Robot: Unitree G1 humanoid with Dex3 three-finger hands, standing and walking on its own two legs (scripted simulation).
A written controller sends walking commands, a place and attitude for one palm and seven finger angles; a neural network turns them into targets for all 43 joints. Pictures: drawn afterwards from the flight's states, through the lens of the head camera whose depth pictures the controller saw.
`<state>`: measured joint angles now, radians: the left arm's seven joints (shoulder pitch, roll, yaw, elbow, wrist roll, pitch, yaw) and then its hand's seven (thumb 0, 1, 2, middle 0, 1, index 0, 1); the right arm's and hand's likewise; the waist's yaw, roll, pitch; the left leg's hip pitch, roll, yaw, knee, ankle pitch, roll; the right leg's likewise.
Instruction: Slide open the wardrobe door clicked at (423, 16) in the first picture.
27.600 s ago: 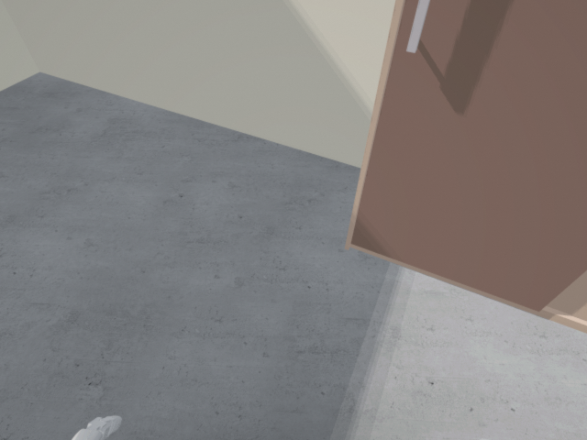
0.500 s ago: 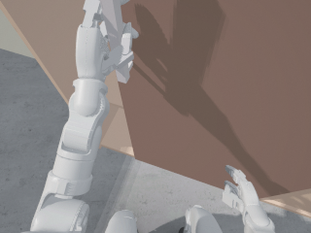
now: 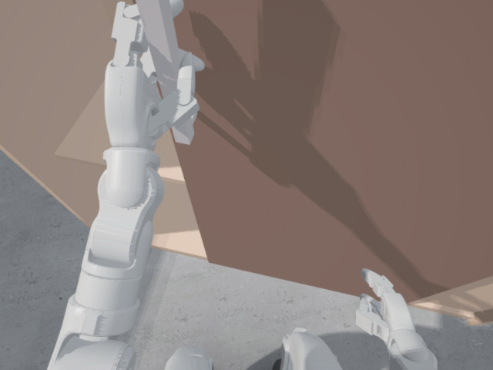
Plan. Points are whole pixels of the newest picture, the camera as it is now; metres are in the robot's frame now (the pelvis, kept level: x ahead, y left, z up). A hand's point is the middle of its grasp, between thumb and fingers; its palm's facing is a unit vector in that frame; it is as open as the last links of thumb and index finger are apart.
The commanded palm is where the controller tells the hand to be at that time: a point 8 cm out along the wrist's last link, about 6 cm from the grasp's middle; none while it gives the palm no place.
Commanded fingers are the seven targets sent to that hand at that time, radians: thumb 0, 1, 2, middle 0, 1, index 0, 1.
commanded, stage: step sideways, sliding the door along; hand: left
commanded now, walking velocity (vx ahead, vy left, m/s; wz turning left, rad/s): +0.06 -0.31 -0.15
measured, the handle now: (167, 22) +0.41 +0.15 +0.28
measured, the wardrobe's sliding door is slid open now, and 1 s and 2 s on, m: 0.43 0.43 0.43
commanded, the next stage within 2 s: stop walking and hold the door there in 0.46 s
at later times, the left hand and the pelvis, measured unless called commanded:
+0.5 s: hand (198, 89) +0.38 +0.12 +0.23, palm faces +0.43 -0.90 -0.04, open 6.9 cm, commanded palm +0.34 +0.09 +0.22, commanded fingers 0.00 0.90 0.90 -0.45 -1.40 -0.45 -1.40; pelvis -0.01 -0.13 +0.01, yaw -2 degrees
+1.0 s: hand (190, 86) +0.38 +0.13 +0.23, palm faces +0.54 -0.82 -0.18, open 6.8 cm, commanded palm +0.33 +0.17 +0.20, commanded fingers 0.00 0.90 0.90 -0.45 -1.40 -0.45 -1.40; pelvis -0.01 -0.18 +0.00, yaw -7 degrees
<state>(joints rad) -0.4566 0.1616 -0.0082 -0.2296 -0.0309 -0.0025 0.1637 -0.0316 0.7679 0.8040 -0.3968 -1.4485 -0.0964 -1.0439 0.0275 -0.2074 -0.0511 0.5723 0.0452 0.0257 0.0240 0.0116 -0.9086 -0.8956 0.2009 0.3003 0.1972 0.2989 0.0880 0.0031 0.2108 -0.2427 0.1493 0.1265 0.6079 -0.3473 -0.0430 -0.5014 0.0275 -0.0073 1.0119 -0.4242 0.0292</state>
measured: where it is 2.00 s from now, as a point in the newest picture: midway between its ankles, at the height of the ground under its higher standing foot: outside the picture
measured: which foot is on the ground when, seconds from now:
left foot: down 0.00-0.22, up 0.24-0.34, down 0.36-0.70, up 0.72-0.98, down 1.00-1.00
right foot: up 0.00-0.18, down 0.20-0.36, up 0.38-0.68, down 0.70-1.00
